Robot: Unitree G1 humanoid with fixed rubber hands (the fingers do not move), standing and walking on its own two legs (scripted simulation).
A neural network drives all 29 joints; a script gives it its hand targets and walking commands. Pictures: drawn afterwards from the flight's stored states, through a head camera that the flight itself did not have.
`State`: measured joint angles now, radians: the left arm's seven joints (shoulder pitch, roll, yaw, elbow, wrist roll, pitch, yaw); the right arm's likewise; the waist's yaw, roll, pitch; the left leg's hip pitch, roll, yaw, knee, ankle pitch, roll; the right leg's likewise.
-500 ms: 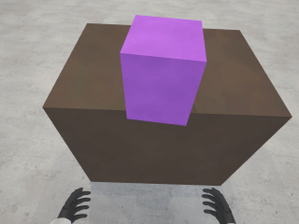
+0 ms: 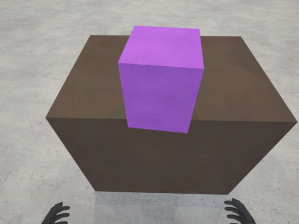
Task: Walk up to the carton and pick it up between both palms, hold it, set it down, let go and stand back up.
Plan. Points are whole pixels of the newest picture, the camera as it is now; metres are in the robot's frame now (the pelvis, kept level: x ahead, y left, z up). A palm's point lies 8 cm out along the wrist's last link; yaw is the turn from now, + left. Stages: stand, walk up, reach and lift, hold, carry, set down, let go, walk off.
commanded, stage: stand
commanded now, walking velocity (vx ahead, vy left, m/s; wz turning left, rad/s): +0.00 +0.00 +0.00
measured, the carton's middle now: (161, 80) +0.51 +0.00 +0.11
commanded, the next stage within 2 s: none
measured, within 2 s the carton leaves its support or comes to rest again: neither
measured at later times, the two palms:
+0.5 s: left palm out of the picture +0.10 +0.29 -0.08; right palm out of the picture +0.13 -0.24 -0.09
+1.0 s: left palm out of the picture +0.07 +0.29 -0.08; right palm out of the picture +0.11 -0.25 -0.09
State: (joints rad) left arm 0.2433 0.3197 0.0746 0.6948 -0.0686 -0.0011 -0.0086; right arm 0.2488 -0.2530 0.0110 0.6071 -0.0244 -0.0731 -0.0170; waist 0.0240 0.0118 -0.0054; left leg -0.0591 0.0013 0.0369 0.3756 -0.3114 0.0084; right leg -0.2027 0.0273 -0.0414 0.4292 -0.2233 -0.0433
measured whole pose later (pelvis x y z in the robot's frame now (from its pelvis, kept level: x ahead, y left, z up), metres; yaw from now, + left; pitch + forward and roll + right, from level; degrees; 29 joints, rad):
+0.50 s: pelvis +0.00 +0.00 +0.00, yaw +0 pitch -1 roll +0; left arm 0.23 0.32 0.05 0.78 -0.07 -0.03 -0.01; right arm 0.28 -0.26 0.01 0.61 -0.02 -0.05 -0.02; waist 0.02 0.04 -0.04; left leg -0.06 0.00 0.04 0.38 -0.31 0.01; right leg -0.20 0.03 -0.04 0.43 -0.22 -0.04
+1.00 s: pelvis -0.02 -0.01 +0.00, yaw +0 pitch -2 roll +1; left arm 0.23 0.32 0.05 0.84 -0.07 -0.04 -0.01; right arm 0.30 -0.28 0.01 0.61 -0.02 -0.05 -0.01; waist 0.02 0.05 -0.02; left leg -0.06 0.00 0.04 0.38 -0.28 0.00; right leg -0.20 0.03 -0.04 0.43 -0.19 -0.05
